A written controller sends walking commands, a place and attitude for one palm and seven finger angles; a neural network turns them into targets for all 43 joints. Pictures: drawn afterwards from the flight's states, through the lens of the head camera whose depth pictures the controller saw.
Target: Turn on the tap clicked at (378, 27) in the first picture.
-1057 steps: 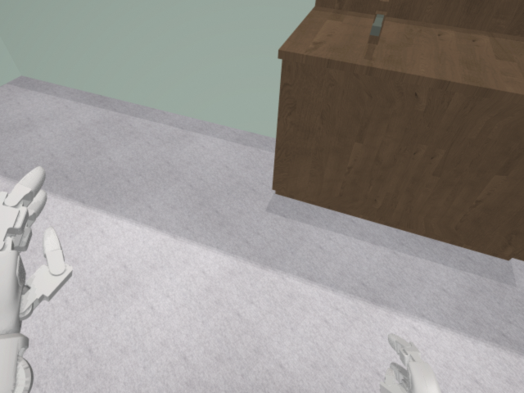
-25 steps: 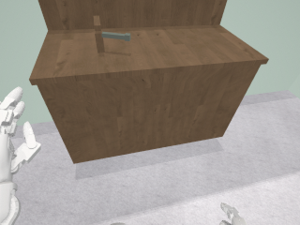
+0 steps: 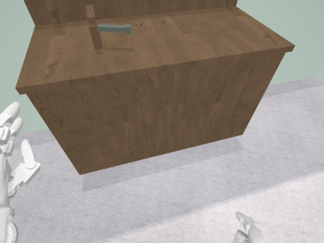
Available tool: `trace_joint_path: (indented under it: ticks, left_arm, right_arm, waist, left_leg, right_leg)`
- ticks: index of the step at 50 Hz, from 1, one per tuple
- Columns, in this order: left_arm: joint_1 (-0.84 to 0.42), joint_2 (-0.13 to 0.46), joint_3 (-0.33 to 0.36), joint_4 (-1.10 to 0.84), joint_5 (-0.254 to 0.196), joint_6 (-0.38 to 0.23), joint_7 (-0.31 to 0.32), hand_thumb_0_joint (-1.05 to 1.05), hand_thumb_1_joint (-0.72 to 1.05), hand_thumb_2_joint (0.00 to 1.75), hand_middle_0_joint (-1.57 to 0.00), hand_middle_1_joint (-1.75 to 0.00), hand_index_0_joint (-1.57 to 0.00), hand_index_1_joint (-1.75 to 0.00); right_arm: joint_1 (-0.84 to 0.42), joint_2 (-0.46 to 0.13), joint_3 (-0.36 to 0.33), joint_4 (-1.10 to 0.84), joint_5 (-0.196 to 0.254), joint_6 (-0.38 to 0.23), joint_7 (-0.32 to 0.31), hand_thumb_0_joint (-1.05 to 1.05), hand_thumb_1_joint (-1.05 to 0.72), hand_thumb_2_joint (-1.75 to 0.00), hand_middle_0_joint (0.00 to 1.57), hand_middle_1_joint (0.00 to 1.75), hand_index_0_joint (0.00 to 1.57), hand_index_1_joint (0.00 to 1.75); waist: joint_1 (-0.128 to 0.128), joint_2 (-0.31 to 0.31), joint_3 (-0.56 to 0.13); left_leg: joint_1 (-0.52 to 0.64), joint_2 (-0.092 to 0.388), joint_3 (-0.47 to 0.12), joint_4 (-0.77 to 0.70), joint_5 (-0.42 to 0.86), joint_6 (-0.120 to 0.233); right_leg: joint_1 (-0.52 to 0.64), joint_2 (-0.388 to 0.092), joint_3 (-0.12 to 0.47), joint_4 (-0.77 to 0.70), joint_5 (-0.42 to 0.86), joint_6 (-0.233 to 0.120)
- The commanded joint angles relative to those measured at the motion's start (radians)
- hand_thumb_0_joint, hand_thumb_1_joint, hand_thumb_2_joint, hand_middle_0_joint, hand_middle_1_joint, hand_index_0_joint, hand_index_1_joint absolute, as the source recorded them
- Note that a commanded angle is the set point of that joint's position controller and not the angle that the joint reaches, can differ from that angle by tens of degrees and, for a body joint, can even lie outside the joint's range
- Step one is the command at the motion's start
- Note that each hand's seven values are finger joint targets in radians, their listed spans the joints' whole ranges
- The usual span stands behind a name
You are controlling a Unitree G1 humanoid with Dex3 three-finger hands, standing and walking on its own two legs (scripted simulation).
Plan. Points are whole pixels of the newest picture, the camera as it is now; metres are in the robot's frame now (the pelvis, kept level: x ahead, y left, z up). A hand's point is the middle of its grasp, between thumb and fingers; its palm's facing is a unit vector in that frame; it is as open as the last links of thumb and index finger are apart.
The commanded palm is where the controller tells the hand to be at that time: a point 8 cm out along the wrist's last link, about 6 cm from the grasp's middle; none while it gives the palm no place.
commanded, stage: stop stepping back and stand still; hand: left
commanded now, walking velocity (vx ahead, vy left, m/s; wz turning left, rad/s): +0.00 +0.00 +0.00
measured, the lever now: (128, 29) +0.86 +0.20 +0.13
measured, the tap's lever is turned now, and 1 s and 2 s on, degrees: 69 69 69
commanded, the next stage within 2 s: stand and check the lever's angle in 0.34 s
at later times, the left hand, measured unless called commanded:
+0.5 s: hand (36, 157) +0.23 +0.25 +0.16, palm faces +0.41 -0.84 -0.36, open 7.4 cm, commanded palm +0.18 +0.29 +0.18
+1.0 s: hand (16, 169) +0.20 +0.28 +0.16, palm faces +0.42 -0.84 -0.36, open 7.4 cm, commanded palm +0.15 +0.31 +0.18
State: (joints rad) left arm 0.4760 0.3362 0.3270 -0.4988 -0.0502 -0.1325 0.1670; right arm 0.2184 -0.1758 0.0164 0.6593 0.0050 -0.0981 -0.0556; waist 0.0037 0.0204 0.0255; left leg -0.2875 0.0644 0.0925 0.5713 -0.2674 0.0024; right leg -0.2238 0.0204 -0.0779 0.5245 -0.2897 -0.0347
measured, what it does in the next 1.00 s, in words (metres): stands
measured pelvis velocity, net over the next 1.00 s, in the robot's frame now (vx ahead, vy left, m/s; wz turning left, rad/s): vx -0.01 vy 0.03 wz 0.01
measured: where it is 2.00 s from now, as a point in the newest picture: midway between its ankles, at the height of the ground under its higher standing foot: outside the picture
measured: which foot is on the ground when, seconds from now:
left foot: down 0.00-1.00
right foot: down 0.00-1.00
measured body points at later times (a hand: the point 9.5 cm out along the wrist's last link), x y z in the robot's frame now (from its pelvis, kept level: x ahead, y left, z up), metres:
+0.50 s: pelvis +0.02 +0.01 +0.01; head +0.03 +0.01 +0.46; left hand +0.20 +0.29 +0.18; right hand +0.20 -0.22 -0.07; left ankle +0.02 +0.11 -0.73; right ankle +0.00 -0.10 -0.73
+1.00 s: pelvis -0.01 +0.03 +0.01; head +0.00 +0.04 +0.46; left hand +0.18 +0.32 +0.18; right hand +0.17 -0.20 -0.07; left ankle +0.02 +0.11 -0.73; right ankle +0.00 -0.10 -0.73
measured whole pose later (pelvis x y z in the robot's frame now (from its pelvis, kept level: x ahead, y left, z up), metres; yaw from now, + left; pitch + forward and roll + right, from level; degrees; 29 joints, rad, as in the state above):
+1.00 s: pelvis -0.01 +0.03 +0.01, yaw +0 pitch +0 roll -2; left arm 0.47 0.34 0.31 -0.46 -0.04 -0.14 0.17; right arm 0.19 -0.20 0.01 0.60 0.00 -0.08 -0.07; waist 0.01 0.01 0.02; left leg -0.26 0.03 0.10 0.46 -0.20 0.04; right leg -0.18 -0.01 -0.07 0.38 -0.20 0.01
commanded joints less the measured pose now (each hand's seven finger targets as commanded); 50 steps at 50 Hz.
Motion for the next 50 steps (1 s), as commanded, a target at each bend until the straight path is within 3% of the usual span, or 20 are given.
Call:
trace_joint_path:
  ticks: [1,4,12,23,32,41,47,50]
  left_arm:
    - [-0.079,0.182,0.123,-0.203,-0.001,-0.066,0.014,0.0,0.9,0.9,-0.2,-0.3,-0.2,-0.3]
    - [-0.081,0.177,0.118,-0.229,0.001,-0.073,0.013,0.0,0.9,0.9,-0.2,-0.3,-0.2,-0.3]
    - [-0.02,0.167,0.117,-0.218,-0.009,-0.071,0.015,0.0,0.9,0.9,-0.2,-0.3,-0.2,-0.3]
    - [-0.091,0.18,0.105,-0.202,-0.007,-0.06,0.015,0.0,0.9,0.9,-0.2,-0.3,-0.2,-0.3]
    - [-0.068,0.166,0.095,-0.171,-0.006,-0.055,0.015,0.0,0.9,0.9,-0.2,-0.3,-0.2,-0.3]
    - [-0.069,0.169,0.097,-0.188,0.0,-0.066,0.019,0.0,0.9,0.9,-0.2,-0.3,-0.2,-0.3]
    - [-0.072,0.157,0.091,-0.162,0.004,-0.068,0.02,0.0,0.9,0.9,-0.2,-0.3,-0.2,-0.3]
    - [-0.089,0.155,0.086,-0.177,0.008,-0.073,0.02,0.0,0.9,0.9,-0.2,-0.3,-0.2,-0.3]
  right_arm:
    - [-0.122,-0.13,-0.047,-0.189,-0.003,-0.057,-0.022,0.0,-0.9,-0.9,0.2,0.3,0.2,0.3]
    - [-0.126,-0.133,-0.049,-0.204,0.003,-0.053,-0.02,0.0,-0.9,-0.9,0.2,0.3,0.2,0.3]
    - [-0.118,-0.143,-0.059,-0.23,0.008,-0.032,-0.017,0.0,-0.9,-0.9,0.2,0.3,0.2,0.3]
    - [-0.14,-0.148,-0.054,-0.235,0.001,-0.028,-0.027,0.0,-0.9,-0.9,0.2,0.3,0.2,0.3]
    - [-0.137,-0.145,-0.051,-0.224,-0.003,-0.029,-0.024,0.0,-0.9,-0.9,0.2,0.3,0.2,0.3]
    - [-0.139,-0.148,-0.05,-0.222,-0.007,-0.036,-0.026,0.0,-0.9,-0.9,0.2,0.3,0.2,0.3]
    - [-0.136,-0.149,-0.05,-0.22,-0.009,-0.039,-0.026,0.0,-0.9,-0.9,0.2,0.3,0.2,0.3]
    - [-0.137,-0.15,-0.051,-0.221,-0.01,-0.043,-0.027,0.0,-0.9,-0.9,0.2,0.3,0.2,0.3]
  waist:
    - [-0.002,0.013,-0.134]
    - [0.002,0.054,-0.15]
    - [-0.003,0.048,-0.191]
    - [0.001,0.025,-0.151]
    - [0.004,0.004,-0.131]
    - [0.004,0.049,-0.122]
    - [0.003,0.029,-0.099]
    - [0.002,0.055,-0.105]
  left_leg:
    - [0.122,0.071,-0.097,-0.105,0.279,0.029]
    - [0.124,0.082,-0.101,-0.113,0.366,0.026]
    - [0.141,0.067,-0.069,-0.096,0.422,0.012]
    - [0.11,0.043,-0.075,-0.138,0.25,0.011]
    - [0.096,0.036,-0.082,-0.166,0.165,0.014]
    - [0.066,0.04,-0.104,-0.214,0.092,0.015]
    - [0.036,0.042,-0.116,-0.243,0.01,0.014]
    - [0.029,0.042,-0.123,-0.249,-0.005,0.015]
  right_leg:
    - [0.031,-0.097,0.124,-0.097,0.319,0.018]
    - [0.072,-0.079,0.098,-0.083,0.353,0.027]
    - [0.107,-0.084,0.104,-0.092,0.448,0.025]
    - [0.083,-0.087,0.117,-0.153,0.33,0.025]
    - [0.069,-0.078,0.114,-0.186,0.249,0.03]
    - [0.078,-0.061,0.091,-0.182,0.192,0.034]
    - [0.072,-0.051,0.082,-0.187,0.149,0.037]
    - [0.081,-0.05,0.082,-0.181,0.149,0.035]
